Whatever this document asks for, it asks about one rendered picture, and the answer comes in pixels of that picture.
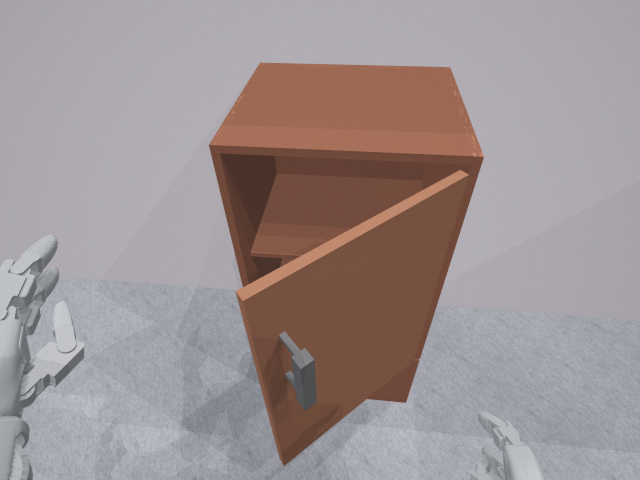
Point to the handle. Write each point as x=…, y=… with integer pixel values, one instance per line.
x=303, y=377

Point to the robot right hand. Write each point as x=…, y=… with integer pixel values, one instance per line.
x=518, y=461

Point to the cupboard door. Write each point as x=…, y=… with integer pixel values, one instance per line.
x=357, y=303

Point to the left robot forearm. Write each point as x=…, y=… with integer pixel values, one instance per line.
x=14, y=462

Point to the robot left hand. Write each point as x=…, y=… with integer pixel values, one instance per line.
x=23, y=290

